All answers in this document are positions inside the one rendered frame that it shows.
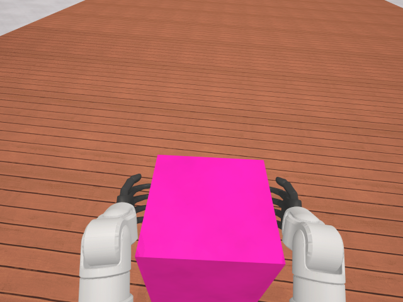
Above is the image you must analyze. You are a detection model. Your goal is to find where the robot right hand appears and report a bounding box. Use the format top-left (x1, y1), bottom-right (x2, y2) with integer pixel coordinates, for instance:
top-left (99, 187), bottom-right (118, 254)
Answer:
top-left (270, 177), bottom-right (302, 229)

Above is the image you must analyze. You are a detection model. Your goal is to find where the robot left hand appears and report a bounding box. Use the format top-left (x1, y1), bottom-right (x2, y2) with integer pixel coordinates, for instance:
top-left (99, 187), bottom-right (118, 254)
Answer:
top-left (116, 174), bottom-right (151, 224)

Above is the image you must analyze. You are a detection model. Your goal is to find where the carton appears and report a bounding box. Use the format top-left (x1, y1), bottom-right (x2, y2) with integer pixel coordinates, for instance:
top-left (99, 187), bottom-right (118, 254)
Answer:
top-left (135, 155), bottom-right (285, 302)

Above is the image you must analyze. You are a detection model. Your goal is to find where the left robot forearm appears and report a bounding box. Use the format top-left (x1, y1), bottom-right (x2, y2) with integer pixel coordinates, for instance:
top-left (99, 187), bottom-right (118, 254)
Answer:
top-left (79, 202), bottom-right (138, 302)

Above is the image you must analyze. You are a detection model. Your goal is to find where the right robot forearm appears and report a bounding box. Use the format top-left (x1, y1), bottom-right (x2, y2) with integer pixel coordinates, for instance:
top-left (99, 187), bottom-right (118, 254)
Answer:
top-left (281, 206), bottom-right (346, 302)

